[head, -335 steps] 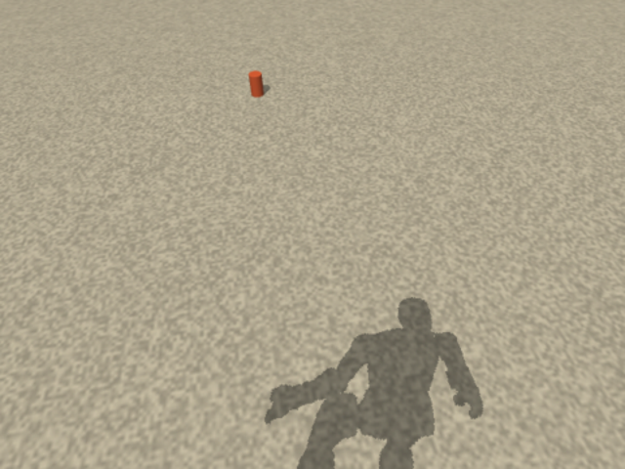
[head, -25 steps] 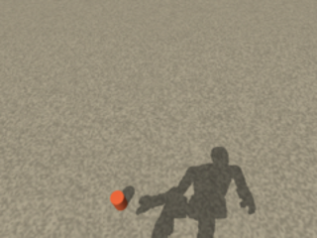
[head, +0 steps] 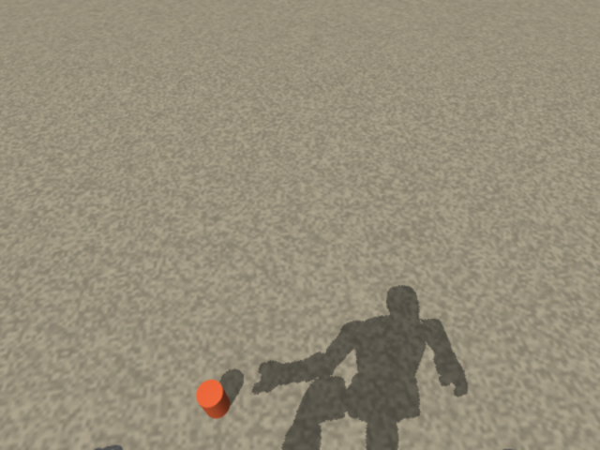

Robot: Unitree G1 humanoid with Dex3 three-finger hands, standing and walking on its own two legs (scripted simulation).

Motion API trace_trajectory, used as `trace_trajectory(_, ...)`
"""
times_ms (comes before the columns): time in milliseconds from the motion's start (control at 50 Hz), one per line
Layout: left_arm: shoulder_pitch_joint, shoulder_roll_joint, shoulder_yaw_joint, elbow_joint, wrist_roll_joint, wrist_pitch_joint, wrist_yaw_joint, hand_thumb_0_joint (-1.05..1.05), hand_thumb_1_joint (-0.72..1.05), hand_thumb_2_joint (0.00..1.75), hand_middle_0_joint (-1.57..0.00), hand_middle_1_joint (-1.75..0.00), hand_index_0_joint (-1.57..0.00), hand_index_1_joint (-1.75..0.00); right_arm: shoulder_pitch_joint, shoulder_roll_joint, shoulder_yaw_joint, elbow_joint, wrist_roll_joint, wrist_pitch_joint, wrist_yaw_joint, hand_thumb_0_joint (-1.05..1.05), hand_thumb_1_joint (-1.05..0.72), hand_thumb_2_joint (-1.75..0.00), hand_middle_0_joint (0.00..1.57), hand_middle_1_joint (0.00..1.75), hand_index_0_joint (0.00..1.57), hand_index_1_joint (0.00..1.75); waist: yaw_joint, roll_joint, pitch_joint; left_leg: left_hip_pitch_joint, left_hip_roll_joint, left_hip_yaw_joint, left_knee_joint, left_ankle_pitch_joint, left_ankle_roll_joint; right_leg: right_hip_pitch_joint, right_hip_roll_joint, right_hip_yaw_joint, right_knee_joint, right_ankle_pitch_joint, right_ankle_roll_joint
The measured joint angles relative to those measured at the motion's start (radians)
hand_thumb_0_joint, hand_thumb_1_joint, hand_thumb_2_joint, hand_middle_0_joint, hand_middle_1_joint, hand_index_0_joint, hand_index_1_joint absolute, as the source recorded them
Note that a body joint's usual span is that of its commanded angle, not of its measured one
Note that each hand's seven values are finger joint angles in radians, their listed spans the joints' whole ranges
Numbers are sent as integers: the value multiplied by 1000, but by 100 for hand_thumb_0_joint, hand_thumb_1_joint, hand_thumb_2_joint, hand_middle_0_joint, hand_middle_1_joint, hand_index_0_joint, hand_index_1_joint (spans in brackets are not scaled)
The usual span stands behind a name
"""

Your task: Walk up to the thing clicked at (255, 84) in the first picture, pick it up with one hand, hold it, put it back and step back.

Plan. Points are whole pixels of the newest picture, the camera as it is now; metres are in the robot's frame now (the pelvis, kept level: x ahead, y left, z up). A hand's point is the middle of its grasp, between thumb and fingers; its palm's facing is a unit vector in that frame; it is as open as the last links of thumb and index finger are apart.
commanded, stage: walk up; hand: left
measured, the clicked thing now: (213, 399) +0.38 +0.28 -0.71
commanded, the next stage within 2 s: stand in 0.86 s
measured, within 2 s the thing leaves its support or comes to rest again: neither
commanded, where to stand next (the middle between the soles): +0.03 +0.02 m, yaw +0 degrees
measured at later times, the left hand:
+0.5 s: hand out of the picture +0.08 +0.26 -0.15, palm faces -0.01 -0.94 -0.34, open 7.4 cm
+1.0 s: hand out of the picture +0.10 +0.26 -0.14, palm faces -0.03 -0.94 -0.35, open 7.4 cm
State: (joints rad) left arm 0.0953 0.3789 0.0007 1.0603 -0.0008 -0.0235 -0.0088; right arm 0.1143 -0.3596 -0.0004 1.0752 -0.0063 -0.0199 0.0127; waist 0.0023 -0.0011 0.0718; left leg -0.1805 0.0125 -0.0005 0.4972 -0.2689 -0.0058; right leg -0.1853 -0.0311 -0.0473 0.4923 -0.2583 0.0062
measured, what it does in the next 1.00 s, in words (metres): stands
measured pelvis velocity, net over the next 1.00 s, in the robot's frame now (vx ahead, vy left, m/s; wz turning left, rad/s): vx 0.01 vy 0.01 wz -0.01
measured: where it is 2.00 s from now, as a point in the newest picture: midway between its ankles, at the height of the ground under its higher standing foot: outside the picture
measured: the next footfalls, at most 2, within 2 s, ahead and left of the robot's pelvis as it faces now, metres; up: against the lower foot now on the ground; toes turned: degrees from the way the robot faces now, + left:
none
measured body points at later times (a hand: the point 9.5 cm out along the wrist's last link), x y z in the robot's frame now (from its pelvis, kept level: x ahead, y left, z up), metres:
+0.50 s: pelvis +0.01 +0.01 +0.01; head +0.01 +0.01 +0.46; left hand +0.08 +0.31 -0.12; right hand +0.09 -0.30 -0.12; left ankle +0.00 +0.12 -0.74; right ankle +0.01 -0.12 -0.74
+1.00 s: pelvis +0.01 +0.01 +0.01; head +0.03 +0.00 +0.46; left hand +0.10 +0.31 -0.12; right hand +0.09 -0.29 -0.12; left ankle +0.00 +0.12 -0.74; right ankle +0.01 -0.12 -0.74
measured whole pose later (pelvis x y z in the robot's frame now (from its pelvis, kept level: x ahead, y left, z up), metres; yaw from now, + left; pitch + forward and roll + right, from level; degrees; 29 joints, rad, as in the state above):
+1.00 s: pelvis +0.01 +0.01 +0.01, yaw -1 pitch -2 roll +0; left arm 0.07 0.35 0.01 1.14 0.01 -0.01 0.00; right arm 0.07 -0.34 -0.01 1.14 -0.01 -0.01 0.00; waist 0.00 0.00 0.07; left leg -0.08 0.00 0.01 0.32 -0.19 0.00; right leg -0.10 -0.04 -0.04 0.33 -0.19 0.02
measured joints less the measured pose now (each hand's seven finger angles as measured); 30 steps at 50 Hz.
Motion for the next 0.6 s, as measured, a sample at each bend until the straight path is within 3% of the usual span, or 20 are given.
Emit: trace_trajectory(600, -2, -27, 7, 92, 13, 14, -2, 1, 90, 90, -21, -30, -20, -30, -26, 5, -8, 75, -7, 12, -4, 1, -90, -89, 20, 30, 21, 30, 3, 1, -18, 81, -8, 9, -132, 54, 7, 79, -5, 7, -133, 57, 13)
